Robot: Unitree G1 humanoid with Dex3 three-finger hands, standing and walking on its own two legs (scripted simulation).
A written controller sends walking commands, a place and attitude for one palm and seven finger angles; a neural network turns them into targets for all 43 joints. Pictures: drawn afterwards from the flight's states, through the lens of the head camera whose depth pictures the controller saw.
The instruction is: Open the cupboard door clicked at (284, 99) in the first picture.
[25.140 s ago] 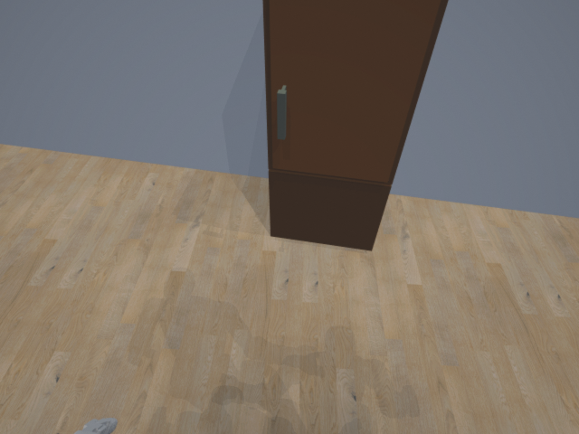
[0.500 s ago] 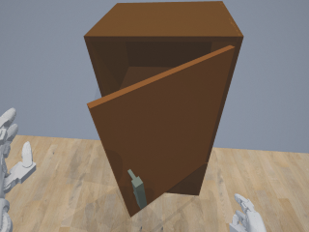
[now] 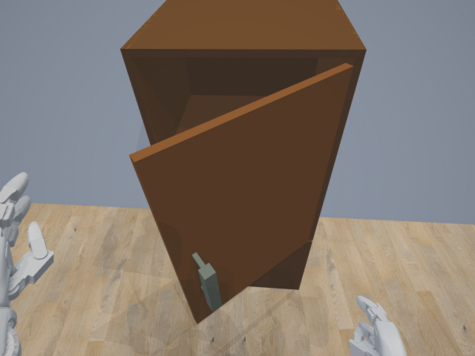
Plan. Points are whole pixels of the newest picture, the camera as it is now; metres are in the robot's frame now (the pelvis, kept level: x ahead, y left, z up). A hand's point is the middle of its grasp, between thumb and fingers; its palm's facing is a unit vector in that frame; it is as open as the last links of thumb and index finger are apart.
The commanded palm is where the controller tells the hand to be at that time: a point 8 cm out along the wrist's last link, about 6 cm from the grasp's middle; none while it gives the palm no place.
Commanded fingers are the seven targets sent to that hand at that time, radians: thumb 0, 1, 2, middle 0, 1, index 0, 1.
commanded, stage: step back with the hand held close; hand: left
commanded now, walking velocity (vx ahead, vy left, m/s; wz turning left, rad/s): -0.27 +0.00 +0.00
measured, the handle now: (205, 281) +0.29 +0.11 -0.10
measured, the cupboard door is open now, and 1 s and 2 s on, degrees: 41 41 41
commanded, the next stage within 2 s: stop stepping back and stand still in 1.06 s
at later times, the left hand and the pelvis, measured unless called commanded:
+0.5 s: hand out of the picture +0.13 +0.29 +0.15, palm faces +0.43 -0.76 -0.48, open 7.4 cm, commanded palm +0.07 +0.33 +0.17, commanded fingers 0.00 0.90 0.90 -0.20 -0.30 -0.20 -0.30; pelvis -0.07 +0.03 -0.01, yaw +0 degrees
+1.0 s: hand out of the picture +0.01 +0.30 +0.17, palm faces +0.54 -0.69 -0.49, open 7.4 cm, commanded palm -0.07 +0.32 +0.17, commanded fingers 0.00 0.90 0.90 -0.20 -0.30 -0.20 -0.30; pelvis -0.17 +0.00 -0.02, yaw +8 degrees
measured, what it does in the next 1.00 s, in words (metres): walks backwards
